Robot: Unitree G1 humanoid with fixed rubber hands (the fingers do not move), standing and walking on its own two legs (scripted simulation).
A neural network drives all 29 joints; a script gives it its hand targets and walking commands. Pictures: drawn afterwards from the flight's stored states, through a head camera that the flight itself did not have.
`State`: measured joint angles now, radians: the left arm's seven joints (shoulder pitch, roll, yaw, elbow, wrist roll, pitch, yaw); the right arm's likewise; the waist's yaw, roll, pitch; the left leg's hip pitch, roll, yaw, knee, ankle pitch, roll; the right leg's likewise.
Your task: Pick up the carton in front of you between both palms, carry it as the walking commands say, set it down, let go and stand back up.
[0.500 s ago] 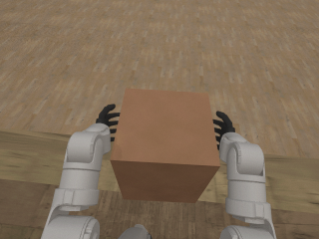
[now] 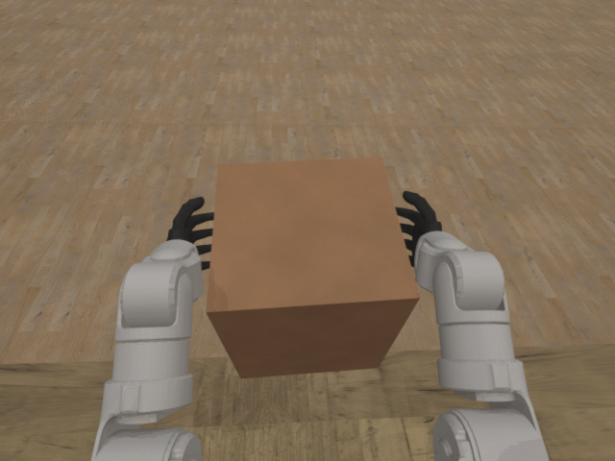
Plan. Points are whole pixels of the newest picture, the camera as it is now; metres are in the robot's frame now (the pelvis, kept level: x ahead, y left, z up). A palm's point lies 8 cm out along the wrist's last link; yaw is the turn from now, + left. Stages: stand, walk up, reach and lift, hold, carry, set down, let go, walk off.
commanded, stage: carry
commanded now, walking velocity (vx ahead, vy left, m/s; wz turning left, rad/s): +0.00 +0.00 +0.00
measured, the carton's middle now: (305, 276) +0.36 +0.00 +0.05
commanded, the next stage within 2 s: none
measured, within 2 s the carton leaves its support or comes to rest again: neither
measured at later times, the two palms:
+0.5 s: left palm (227, 181) +0.69 +0.16 -0.05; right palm (363, 193) +0.67 -0.13 -0.05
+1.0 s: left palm (238, 146) +1.02 +0.19 -0.18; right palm (334, 144) +1.06 -0.11 -0.18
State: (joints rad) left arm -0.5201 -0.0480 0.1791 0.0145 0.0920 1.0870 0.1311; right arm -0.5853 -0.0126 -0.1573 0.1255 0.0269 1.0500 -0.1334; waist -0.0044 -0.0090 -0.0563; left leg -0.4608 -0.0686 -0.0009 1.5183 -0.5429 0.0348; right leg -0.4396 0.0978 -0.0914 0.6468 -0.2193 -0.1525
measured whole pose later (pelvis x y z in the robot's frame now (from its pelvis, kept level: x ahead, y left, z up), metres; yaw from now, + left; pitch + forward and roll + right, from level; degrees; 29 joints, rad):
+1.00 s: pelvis +0.70 +0.00 -0.26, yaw +1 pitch +4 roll +0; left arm -0.55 0.00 0.13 0.16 -0.01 1.10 0.16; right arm -0.51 0.04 -0.21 0.09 -0.07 1.12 -0.13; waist 0.12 0.00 -0.03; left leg -0.76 0.04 -0.05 1.13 -0.20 0.03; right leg -0.39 0.12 -0.09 0.83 -0.52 -0.15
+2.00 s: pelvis +1.42 +0.01 -0.32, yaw +3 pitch +5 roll +2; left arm -0.27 -0.15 0.20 -0.21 0.10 1.14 0.09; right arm -0.25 0.15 -0.15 -0.24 -0.12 1.14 -0.11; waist 0.02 -0.01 -0.12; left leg -0.56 0.05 0.11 0.62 -0.17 -0.03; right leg -0.10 -0.03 -0.12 0.24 -0.24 -0.04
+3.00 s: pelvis +2.03 +0.02 -0.33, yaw +2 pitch +4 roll +1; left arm -0.14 -0.13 0.10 -0.36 0.11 1.20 0.09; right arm -0.14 0.13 -0.09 -0.38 -0.12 1.21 -0.09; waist 0.01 0.00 -0.12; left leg -0.57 0.10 0.14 0.59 -0.09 -0.01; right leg -0.05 -0.04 -0.21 0.24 -0.27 -0.02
